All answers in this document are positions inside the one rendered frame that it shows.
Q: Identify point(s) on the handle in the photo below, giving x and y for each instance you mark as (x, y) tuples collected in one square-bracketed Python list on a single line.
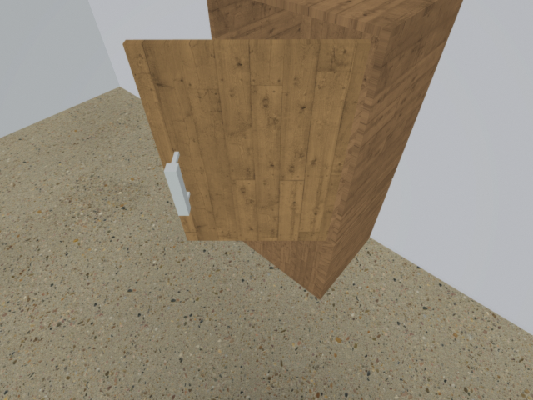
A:
[(176, 185)]

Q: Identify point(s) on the cupboard door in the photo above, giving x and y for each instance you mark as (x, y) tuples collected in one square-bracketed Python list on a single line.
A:
[(261, 125)]

